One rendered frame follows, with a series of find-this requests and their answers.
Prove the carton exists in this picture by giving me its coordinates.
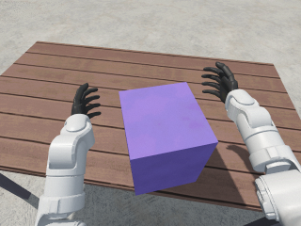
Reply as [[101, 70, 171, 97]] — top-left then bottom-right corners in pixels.
[[119, 82, 218, 196]]

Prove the right robot forearm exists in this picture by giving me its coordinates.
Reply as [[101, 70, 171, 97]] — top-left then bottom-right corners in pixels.
[[225, 89, 301, 175]]

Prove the table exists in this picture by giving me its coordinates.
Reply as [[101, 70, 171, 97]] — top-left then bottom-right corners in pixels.
[[0, 40, 301, 226]]

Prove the left robot forearm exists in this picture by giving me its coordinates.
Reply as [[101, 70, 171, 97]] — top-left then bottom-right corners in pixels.
[[34, 114, 95, 226]]

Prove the right robot hand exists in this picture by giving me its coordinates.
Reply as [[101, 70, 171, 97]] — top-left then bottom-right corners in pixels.
[[201, 61, 238, 103]]

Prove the left robot hand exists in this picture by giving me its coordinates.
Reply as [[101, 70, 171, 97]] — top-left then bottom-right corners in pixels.
[[71, 83, 102, 119]]

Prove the right robot upper arm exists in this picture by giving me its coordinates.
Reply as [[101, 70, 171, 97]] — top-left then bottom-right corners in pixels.
[[255, 169, 301, 226]]

